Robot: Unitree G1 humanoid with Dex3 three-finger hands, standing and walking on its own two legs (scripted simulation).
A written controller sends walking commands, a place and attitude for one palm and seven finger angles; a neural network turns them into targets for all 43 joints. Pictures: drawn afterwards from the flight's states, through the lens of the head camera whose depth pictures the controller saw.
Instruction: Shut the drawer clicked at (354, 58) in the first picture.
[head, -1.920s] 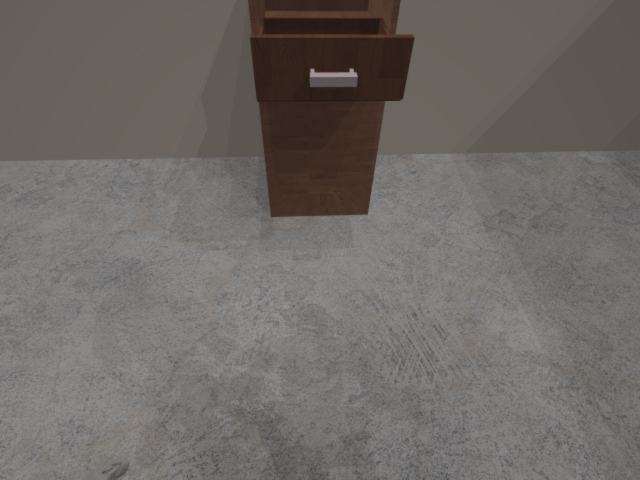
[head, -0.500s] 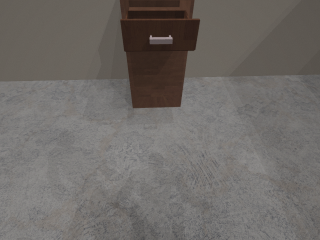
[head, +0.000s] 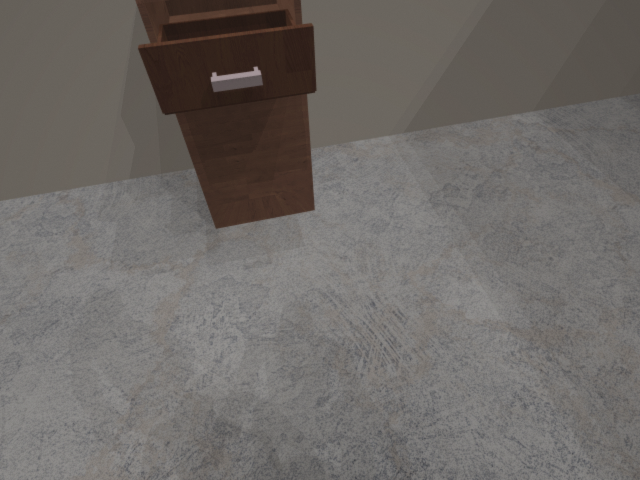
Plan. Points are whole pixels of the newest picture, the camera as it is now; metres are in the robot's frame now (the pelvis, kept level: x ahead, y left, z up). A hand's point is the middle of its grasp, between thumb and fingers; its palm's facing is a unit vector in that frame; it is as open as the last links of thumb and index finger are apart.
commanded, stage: walk to a spot facing it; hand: left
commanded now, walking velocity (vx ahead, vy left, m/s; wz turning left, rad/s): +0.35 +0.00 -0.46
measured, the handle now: (236, 77) +0.94 +0.27 +0.05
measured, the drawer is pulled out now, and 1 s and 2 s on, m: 0.29 0.29 0.29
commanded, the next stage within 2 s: turn to face it in 1.08 s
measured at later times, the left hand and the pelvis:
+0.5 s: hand out of the picture +0.14 +0.18 -0.16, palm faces -0.04 -0.98 -0.18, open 7.4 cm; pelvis +0.20 +0.01 +0.01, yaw -10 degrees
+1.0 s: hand (286, 247) +0.58 +0.13 -0.15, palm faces -0.45 -0.88 -0.16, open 7.4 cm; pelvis +0.40 +0.02 +0.01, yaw -27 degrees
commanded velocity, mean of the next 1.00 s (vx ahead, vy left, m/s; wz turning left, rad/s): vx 0.24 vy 0.00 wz -0.47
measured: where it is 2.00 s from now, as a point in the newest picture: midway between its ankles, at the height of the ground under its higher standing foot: (355, 392)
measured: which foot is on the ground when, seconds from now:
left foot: down 0.00-0.00, up 0.02-0.52, down 0.54-1.00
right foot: down 0.00-0.54, up 0.56-1.00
